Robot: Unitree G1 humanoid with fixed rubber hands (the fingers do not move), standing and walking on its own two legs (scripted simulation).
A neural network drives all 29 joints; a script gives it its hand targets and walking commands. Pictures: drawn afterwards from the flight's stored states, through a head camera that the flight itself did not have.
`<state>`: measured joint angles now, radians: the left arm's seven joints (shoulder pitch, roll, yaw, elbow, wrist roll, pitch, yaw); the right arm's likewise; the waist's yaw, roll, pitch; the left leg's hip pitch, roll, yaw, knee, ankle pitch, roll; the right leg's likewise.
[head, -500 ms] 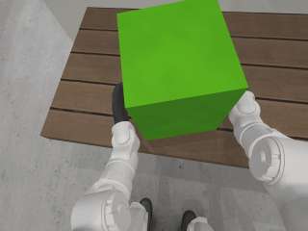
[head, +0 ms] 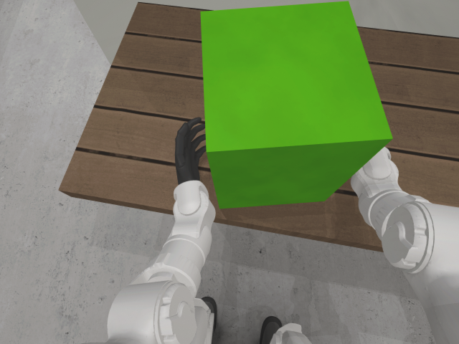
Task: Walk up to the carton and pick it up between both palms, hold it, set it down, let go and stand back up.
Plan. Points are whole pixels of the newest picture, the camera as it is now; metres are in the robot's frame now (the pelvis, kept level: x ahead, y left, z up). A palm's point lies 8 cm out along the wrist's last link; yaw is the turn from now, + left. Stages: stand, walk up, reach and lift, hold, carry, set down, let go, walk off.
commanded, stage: reach and lift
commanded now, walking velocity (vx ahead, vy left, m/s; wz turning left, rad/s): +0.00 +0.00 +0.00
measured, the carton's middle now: (273, 122) +0.49 +0.03 +0.02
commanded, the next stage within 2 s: none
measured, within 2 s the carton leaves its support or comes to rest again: leaves its support in 0.62 s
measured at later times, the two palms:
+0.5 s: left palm (177, 191) +0.36 +0.17 -0.04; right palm (358, 158) +0.46 -0.11 +0.00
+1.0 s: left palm (170, 213) +0.32 +0.16 -0.02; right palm (360, 150) +0.43 -0.09 +0.07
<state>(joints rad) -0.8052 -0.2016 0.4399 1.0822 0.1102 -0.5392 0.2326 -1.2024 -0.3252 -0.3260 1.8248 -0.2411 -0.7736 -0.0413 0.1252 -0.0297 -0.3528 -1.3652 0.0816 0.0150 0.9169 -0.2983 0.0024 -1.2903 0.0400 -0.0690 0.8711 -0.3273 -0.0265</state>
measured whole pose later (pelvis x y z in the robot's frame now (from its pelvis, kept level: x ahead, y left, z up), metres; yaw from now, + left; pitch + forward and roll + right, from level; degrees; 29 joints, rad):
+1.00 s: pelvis -0.02 -0.02 +0.01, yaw +6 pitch +27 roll -3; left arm -0.62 -0.05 0.16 1.14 -0.07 -0.23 0.27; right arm -1.07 -0.14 -0.26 1.68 -0.11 -0.38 -0.05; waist 0.04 -0.05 -0.35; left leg -1.11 0.04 -0.09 0.93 -0.29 -0.05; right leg -1.01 0.03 -0.13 0.91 -0.37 -0.06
